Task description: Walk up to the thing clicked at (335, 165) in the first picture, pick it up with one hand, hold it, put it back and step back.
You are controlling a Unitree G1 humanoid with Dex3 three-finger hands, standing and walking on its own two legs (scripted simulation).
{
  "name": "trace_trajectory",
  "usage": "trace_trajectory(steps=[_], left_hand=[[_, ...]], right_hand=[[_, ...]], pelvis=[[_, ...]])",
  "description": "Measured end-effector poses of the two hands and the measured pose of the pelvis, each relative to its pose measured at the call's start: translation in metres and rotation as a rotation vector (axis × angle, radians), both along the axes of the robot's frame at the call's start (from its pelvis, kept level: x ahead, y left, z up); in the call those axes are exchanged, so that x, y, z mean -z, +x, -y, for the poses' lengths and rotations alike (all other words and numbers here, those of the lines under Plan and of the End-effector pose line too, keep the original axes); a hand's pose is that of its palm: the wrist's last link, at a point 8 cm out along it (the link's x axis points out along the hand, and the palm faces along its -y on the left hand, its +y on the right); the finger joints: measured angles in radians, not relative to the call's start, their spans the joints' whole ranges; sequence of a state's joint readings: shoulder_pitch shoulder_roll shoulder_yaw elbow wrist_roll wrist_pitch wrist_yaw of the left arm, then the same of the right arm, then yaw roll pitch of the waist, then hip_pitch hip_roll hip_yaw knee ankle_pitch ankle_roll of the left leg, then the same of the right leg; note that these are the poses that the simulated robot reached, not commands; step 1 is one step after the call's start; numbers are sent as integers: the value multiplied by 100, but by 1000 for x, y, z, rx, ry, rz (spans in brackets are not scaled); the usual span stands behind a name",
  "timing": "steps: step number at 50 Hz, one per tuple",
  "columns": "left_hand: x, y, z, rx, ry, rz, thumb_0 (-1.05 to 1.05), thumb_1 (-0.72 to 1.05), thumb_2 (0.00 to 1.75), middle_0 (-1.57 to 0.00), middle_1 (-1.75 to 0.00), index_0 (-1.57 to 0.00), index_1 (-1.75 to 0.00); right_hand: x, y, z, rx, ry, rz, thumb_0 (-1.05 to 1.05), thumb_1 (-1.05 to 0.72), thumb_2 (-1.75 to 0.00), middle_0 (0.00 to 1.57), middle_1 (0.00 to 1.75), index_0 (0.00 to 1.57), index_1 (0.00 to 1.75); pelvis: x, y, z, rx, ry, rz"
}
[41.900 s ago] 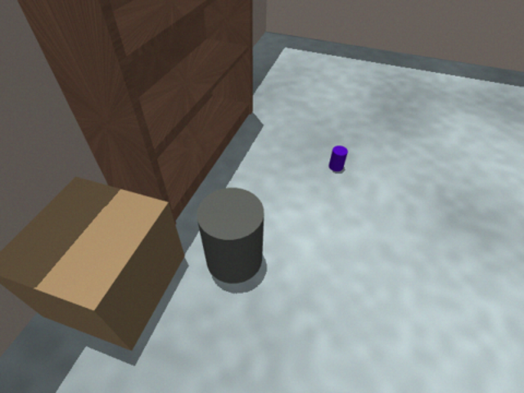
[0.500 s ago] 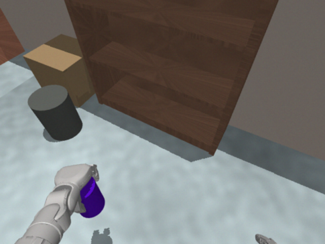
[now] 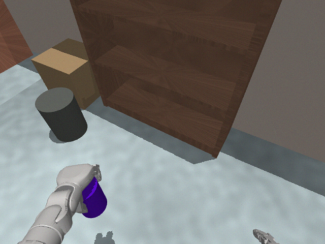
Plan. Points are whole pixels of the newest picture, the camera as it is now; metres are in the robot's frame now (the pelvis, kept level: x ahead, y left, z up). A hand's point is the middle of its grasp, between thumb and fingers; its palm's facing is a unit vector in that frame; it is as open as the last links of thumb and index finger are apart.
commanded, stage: hold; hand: left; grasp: from above
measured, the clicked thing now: (88, 196) +0.29 +0.22 -0.12
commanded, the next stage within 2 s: crouch in 0.86 s
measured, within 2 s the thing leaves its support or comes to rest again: neither
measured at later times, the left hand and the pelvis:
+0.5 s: hand (80, 191) +0.28 +0.22 -0.05, palm faces -0.47 -0.08 -0.88, open 10.5 cm; pelvis +0.00 +0.00 +0.00, yaw +0 degrees
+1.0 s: hand (80, 192) +0.28 +0.22 -0.05, palm faces -0.48 -0.07 -0.87, open 10.5 cm; pelvis +0.00 +0.00 +0.01, yaw +0 degrees
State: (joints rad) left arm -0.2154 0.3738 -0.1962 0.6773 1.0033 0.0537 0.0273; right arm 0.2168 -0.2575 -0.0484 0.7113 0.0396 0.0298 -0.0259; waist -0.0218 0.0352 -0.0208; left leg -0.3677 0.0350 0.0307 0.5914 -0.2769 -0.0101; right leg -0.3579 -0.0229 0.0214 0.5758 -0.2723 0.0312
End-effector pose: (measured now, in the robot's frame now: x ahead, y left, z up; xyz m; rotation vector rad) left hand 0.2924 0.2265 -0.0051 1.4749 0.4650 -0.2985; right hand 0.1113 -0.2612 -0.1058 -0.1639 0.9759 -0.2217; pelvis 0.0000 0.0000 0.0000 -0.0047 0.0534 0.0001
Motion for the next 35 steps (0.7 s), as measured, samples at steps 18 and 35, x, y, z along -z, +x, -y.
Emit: trace_trajectory(steps=[18,35], left_hand=[[-6,-7,2,24,-7,-11,-1,-14,70,-64,-73,-63,-74],[-11,-2,-1,32,-19,-37,-1,-14,71,-62,-74,-62,-75]], right_hand=[[-5,13,-8,-30,12,34,1,-91,-90,20,30,20,30],[-8,11,-8,-15,9,30,1,-91,-90,20,30,20,30]], pelvis=[[-3,-3,-1,0,2,19],[-5,-2,-2,3,2,25]])
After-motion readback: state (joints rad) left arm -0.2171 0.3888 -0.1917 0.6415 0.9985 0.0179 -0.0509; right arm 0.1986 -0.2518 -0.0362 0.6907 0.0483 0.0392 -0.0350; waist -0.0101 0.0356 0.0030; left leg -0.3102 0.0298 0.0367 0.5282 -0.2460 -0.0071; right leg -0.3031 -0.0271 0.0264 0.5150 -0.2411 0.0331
